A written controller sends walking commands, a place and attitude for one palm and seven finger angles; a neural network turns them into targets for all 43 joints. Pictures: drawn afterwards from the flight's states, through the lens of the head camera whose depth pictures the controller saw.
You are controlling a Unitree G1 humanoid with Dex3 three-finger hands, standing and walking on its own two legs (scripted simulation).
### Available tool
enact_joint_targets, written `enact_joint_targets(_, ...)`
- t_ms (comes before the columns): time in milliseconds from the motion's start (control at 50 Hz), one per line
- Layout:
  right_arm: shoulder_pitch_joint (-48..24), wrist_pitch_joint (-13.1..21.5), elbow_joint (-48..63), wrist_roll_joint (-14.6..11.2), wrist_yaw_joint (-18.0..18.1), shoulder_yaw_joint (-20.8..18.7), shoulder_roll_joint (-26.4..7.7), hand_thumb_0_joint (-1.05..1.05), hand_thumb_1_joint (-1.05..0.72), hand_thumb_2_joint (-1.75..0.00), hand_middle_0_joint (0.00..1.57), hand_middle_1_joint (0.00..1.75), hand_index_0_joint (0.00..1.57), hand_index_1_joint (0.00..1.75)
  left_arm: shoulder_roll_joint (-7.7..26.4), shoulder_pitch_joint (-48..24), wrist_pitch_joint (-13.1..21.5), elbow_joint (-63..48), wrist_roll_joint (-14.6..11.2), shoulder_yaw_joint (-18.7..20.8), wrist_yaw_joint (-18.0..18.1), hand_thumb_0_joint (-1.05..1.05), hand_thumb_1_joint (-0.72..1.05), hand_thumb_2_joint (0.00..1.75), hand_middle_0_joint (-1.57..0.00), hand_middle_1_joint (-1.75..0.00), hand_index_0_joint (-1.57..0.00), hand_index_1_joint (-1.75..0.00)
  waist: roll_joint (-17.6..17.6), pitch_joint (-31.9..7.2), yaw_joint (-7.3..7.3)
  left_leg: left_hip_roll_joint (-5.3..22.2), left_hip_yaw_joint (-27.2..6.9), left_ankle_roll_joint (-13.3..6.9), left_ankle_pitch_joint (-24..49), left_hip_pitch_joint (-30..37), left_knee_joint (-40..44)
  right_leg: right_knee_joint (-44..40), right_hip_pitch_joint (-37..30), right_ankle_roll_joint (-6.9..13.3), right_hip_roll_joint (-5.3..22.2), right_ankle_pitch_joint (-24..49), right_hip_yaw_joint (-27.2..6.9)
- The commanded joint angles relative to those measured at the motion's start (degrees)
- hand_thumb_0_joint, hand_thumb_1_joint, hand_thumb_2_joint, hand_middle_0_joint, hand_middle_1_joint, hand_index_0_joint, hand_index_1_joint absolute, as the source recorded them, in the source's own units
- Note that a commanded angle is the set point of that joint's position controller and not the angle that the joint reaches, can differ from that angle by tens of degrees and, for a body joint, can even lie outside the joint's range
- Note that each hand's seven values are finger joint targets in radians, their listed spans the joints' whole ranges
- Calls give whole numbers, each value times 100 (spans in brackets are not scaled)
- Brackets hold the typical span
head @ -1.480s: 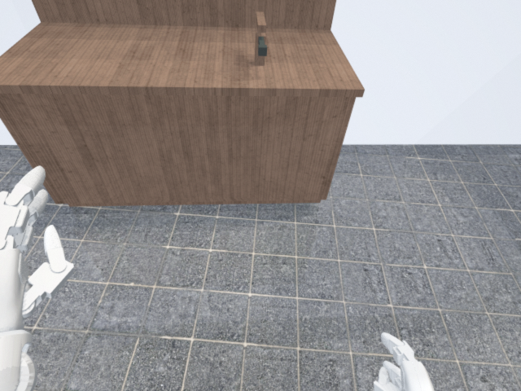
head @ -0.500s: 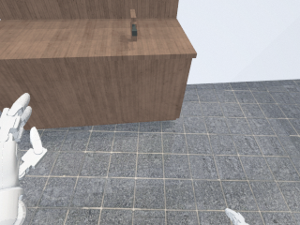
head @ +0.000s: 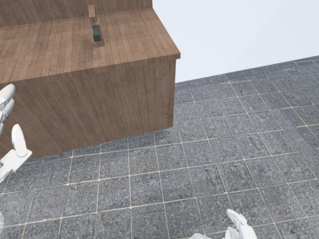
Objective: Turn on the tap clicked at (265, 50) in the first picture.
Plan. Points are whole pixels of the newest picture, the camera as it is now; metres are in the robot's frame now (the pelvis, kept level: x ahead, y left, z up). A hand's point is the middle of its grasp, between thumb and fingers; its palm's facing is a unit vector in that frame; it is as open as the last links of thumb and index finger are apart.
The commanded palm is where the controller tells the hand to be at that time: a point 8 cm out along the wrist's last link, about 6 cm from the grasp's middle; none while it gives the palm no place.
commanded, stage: take the last steps up to it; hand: left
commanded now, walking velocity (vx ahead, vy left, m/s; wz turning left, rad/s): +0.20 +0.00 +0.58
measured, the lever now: (96, 37) +0.87 +0.31 +0.07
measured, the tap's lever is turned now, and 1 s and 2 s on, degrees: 0 0 0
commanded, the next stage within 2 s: come to a stop and stand still in 1.60 s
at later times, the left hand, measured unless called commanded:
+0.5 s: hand (41, 99) +0.35 +0.26 +0.20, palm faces +0.48 -0.83 -0.29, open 7.4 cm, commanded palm +0.29 +0.29 +0.20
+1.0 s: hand (110, 63) +0.48 +0.14 +0.19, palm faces +0.30 -0.84 -0.46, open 7.4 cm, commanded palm +0.42 +0.21 +0.20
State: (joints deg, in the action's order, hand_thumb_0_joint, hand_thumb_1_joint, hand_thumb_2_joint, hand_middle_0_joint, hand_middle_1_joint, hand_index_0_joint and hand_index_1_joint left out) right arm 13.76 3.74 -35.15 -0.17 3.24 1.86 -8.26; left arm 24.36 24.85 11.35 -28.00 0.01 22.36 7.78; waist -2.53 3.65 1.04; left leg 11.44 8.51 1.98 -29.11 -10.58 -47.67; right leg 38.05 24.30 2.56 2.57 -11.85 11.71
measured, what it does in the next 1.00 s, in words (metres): walks ahead: left foot, then right foot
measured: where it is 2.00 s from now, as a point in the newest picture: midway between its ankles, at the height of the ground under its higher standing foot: (177, 202)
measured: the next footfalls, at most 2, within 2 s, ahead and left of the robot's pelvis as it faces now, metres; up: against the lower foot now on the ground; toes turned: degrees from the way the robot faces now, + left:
left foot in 0.40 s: +0.20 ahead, +0.13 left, +0.00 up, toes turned +11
right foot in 0.82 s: +0.30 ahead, -0.15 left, +0.00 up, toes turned -13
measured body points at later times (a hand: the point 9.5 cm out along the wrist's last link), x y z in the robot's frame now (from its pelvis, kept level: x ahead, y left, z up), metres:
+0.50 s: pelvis +0.13 +0.01 +0.01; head +0.12 +0.03 +0.46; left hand +0.32 +0.30 +0.21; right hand +0.32 -0.22 -0.05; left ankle +0.16 +0.12 -0.71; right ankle +0.08 -0.09 -0.67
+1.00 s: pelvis +0.24 -0.06 +0.02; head +0.27 -0.08 +0.47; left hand +0.46 +0.19 +0.22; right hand +0.37 -0.33 -0.09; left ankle +0.23 +0.08 -0.62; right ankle +0.26 -0.14 -0.71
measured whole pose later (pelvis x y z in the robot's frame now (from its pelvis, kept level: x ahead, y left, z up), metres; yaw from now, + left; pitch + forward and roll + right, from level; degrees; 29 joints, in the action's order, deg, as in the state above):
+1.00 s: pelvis +0.24 -0.06 +0.02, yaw -4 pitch -1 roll +1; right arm 9.8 2.9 -38.0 -0.5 3.1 -1.7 -14.6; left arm 18.9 26.2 12.1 -29.0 -0.3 19.4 8.2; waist -2.2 5.2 1.4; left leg 5.8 2.8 1.7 -22.5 -29.1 -68.1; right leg 32.3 16.7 3.4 1.7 -15.1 9.0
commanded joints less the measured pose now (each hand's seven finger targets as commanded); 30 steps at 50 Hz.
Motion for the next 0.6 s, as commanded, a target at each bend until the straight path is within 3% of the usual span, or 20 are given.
enact_joint_targets(0, -782, 211, 820, 18, -34, -449, -830, 0, -90, -90, 20, 30, 20, 30, 1018, -279, 376, -1121, -97, 955, 110, 0, 90, 90, -20, -30, -20, -30, 1224, -1320, -106, -565, -1013, -225, -94, -2593, -3372, -2129, -2353, 807, 2269, -175, -3822)
enact_joint_targets(20, -726, 175, 730, 3, -80, -426, -823, 0, -90, -90, 20, 30, 20, 30, 1126, 96, 410, -1101, -105, 1052, 111, 0, 90, 90, -20, -30, -20, -30, 1050, -1183, -124, -489, -1047, -166, 308, -2733, -3486, -2127, -2230, 778, 2263, -469, -3456)
enact_joint_targets(40, -833, 106, 675, -8, -96, -417, -827, 0, -90, -90, 20, 30, 20, 30, 1057, 262, 468, -1317, -97, 1019, 108, 0, 90, 90, -20, -30, -20, -30, 727, -1087, -127, -447, -1047, -110, 634, -2742, -3495, -2051, -2038, 691, 2120, -108, -2879)
enact_joint_targets(60, -869, 52, 647, -13, -95, -402, -787, 0, -90, -90, 20, 30, 20, 30, 1022, 312, 523, -1473, -77, 1025, 135, 0, 90, 90, -20, -30, -20, -30, 648, -1116, -90, -416, -996, -64, 824, -2778, -3430, -1942, -2013, 642, 2022, 481, -2302)
enact_joint_targets(80, -908, 19, 652, -4, -66, -385, -778, 0, -90, -90, 20, 30, 20, 30, 997, 422, 551, -1504, -85, 1049, 155, 0, 90, 90, -20, -30, -20, -30, 600, -1082, -73, -417, -946, -26, 927, -2730, -3268, -1878, -1837, 588, 1851, 1057, -1904)
enact_joint_targets(120, -928, -10, 729, 13, -24, -396, -786, 0, -90, -90, 20, 30, 20, 30, 980, 335, 598, -1732, -88, 1017, 184, 0, 90, 90, -20, -30, -20, -30, 658, -1053, -20, -349, -822, 20, 1007, -2463, -2466, -1894, -1537, 577, 1726, 1502, -1384)
enact_joint_targets(200, -713, 46, 824, 43, 19, -449, -802, 0, -90, -90, 20, 30, 20, 30, 857, 434, 571, -1687, -157, 955, 271, 0, 90, 90, -20, -30, -20, -30, 777, -1188, -80, -432, -280, -66, 1134, -1866, -357, -1807, -1764, 639, 1560, 1784, -1188)
enact_joint_targets(240, -654, 94, 883, 68, 33, -432, -803, 0, -90, -90, 20, 30, 20, 30, 736, 460, 505, -1436, -166, 864, 312, 0, 90, 90, -20, -30, -20, -30, 949, -1146, -199, -603, -3, -119, 1174, -1677, 314, -1773, -1850, 652, 1454, 1559, -1264)
enact_joint_targets(280, -623, 110, 921, 60, 60, -451, -828, 0, -90, -90, 20, 30, 20, 30, 611, 249, 442, -1261, -163, 700, 338, 0, 90, 90, -20, -30, -20, -30, 1004, -1099, -223, -690, 133, -152, 1273, -1428, 782, -1744, -1841, 649, 1425, 1091, -1390)
enact_joint_targets(300, -606, 121, 927, 49, 94, -458, -857, 0, -90, -90, 20, 30, 20, 30, 525, 95, 412, -1222, -162, 555, 341, 0, 90, 90, -20, -30, -20, -30, 838, -1098, -164, -711, 161, -162, 1357, -1129, 1128, -1648, -1790, 602, 1413, 854, -1403)
enact_joint_targets(320, -570, 106, 954, 50, 116, -439, -845, 0, -90, -90, 20, 30, 20, 30, 556, -88, 392, -1231, -152, 505, 352, 0, 90, 90, -20, -30, -20, -30, 900, -1029, -145, -766, 244, -168, 1557, -782, 1496, -1538, -1649, 506, 1262, 563, -1308)
enact_joint_targets(360, -499, 90, 969, 46, 187, -461, -926, 0, -90, -90, 20, 30, 20, 30, 522, -527, 398, -1214, -135, 349, 343, 0, 90, 90, -20, -30, -20, -30, 514, -978, -50, -695, 224, -254, 1683, 11, 2043, -936, -1232, 282, 936, 176, -1120)
enact_joint_targets(380, -480, 83, 1015, 27, 221, -498, -1033, 0, -90, -90, 20, 30, 20, 30, 498, -702, 427, -1282, -129, 277, 333, 0, 90, 90, -20, -30, -20, -30, -98, -967, 18, -307, -422, -485, 1540, 561, 2366, -179, -662, 100, 679, 22, -1002)
enact_joint_targets(400, -540, 79, 1082, -10, 218, -509, -1139, 0, -90, -90, 20, 30, 20, 30, 430, -809, 444, -1346, -151, 189, 315, 0, 90, 90, -20, -30, -20, -30, -1221, -976, 3, 731, -1987, -906, 1947, 1221, 2681, 958, 331, -187, 114, -1101, -577)
enact_joint_targets(420, -602, 121, 1146, -16, 165, -412, -1003, 0, -90, -90, 20, 30, 20, 30, 504, -1002, 511, -1444, -110, 133, 308, 0, 90, 90, -20, -30, -20, -30, -1418, -803, -55, 1470, -3035, -1366, 2669, 1371, 3082, 2040, 1072, -230, -137, -2327, -747)
enact_joint_targets(440, -717, 168, 1031, 102, 151, -288, -909, 0, -90, -90, 20, 30, 20, 30, 742, -1108, 533, -1275, -53, 211, 275, 0, 90, 90, -20, -30, -20, -30, -1426, -673, -6, 1614, -3183, -1395, 2135, 914, 3307, 2765, 1165, -178, 41, -2152, -1068)
enact_joint_targets(460, -756, 175, 994, 99, 120, -281, -876, 0, -90, -90, 20, 30, 20, 30, 731, -1177, 492, -1280, -26, 191, 244, 0, 90, 90, -20, -30, -20, -30, -1122, -421, -20, 1550, -2884, -1374, 1837, 538, 3369, 2954, 1212, -200, 179, -1896, -1164)
enact_joint_targets(500, -674, 260, 957, 41, 71, -378, -930, 0, -90, -90, 20, 30, 20, 30, 733, -1143, 491, -1740, -38, 246, 228, 0, 90, 90, -20, -30, -20, -30, -920, -479, -98, 1234, -1970, -1274, 2120, 699, 3157, 2720, 1417, -261, 284, -1425, -1118)
enact_joint_targets(540, -584, 323, 928, 52, 1, -408, -941, 0, -90, -90, 20, 30, 20, 30, 507, -650, 448, -1783, -58, 217, 197, 0, 90, 90, -20, -30, -20, -30, -1042, -586, -126, 930, -1203, -1070, 2140, 474, 3196, 2387, 1122, -309, 261, -1013, -854)
enact_joint_targets(580, -556, 372, 934, 73, -46, -405, -931, 0, -90, -90, 20, 30, 20, 30, 460, -332, 414, -1726, -80, 291, 179, 0, 90, 90, -20, -30, -20, -30, -1190, -643, -104, 783, -746, -944, 2160, 249, 3321, 1798, 730, -355, 225, -700, -619)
